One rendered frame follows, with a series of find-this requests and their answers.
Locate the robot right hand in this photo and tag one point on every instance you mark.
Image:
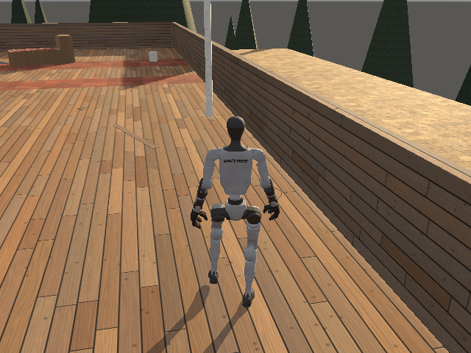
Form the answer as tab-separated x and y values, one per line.
271	209

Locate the robot left forearm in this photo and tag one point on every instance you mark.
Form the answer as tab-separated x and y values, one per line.
200	197

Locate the right robot thigh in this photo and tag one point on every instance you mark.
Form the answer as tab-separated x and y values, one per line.
253	216

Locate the robot right forearm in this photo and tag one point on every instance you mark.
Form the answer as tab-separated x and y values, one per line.
270	194

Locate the robot right upper arm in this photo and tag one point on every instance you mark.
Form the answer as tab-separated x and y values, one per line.
258	155

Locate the robot left hand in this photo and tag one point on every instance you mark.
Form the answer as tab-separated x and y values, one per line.
194	218

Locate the robot left upper arm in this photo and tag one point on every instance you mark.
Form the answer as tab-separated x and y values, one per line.
208	169

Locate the left robot foot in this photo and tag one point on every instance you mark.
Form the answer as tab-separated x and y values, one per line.
213	277

